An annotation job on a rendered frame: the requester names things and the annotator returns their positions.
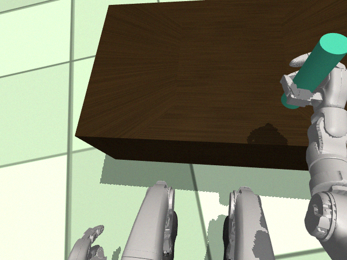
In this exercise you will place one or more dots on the left robot hand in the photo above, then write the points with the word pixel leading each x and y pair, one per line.
pixel 82 249

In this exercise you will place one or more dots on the left robot foot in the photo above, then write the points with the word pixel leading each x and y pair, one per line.
pixel 170 255

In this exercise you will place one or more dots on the can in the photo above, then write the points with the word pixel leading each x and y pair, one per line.
pixel 328 52

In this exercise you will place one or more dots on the right robot arm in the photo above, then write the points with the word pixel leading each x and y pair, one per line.
pixel 326 156

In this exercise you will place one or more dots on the right robot hand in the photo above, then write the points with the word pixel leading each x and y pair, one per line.
pixel 331 92

